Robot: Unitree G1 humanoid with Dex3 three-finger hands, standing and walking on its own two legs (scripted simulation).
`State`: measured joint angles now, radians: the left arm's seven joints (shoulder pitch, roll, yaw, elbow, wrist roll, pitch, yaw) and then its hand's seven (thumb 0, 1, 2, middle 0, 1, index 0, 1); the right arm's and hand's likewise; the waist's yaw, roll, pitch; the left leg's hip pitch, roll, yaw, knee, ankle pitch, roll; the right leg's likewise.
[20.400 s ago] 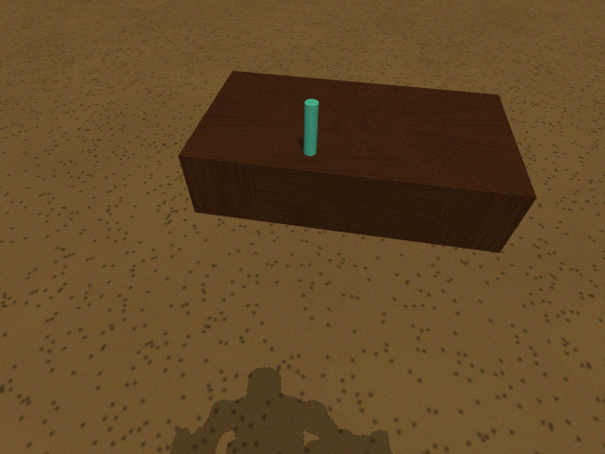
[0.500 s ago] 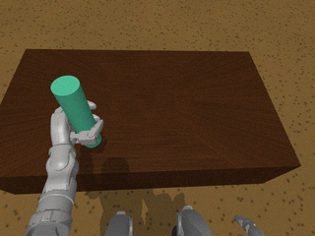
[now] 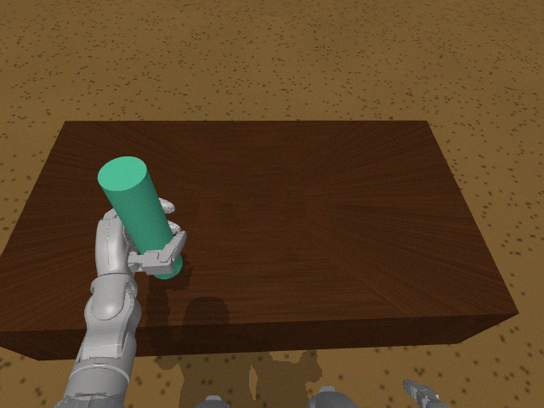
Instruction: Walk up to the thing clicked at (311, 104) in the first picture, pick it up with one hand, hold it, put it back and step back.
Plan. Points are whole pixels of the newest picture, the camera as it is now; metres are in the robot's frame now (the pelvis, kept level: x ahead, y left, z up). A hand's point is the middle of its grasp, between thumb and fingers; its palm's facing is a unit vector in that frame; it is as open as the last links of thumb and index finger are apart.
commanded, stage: lift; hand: left
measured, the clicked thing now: (148, 227) +0.36 +0.18 +0.07
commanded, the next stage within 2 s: hold in 0.24 s
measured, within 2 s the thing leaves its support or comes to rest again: neither
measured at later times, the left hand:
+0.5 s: hand (157, 234) +0.36 +0.16 +0.06, palm faces +0.16 -0.99 -0.02, open 7.3 cm
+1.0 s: hand (152, 237) +0.34 +0.17 +0.07, palm faces +0.15 -0.99 -0.02, open 7.3 cm
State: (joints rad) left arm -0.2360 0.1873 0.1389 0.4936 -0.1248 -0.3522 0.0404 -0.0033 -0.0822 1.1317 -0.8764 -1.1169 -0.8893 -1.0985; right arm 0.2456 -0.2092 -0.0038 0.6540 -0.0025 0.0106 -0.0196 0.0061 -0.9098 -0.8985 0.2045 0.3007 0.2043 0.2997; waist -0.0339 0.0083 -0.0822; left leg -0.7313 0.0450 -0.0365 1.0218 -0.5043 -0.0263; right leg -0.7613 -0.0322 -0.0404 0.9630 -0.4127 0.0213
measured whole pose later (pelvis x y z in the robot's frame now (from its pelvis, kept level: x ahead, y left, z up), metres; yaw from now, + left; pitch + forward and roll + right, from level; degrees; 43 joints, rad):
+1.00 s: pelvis +0.01 -0.01 +0.02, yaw +0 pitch +7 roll -1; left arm -0.13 0.17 0.14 0.42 -0.14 -0.34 0.00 0.00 -0.08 1.13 -0.88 -1.12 -0.89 -1.10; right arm 0.23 -0.21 -0.01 0.65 0.00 0.00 -0.02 0.01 -0.91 -0.90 0.20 0.30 0.20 0.30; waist -0.02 0.01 -0.04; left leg -0.53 0.05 -0.03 0.86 -0.45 -0.03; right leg -0.57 -0.03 -0.04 0.82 -0.38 0.02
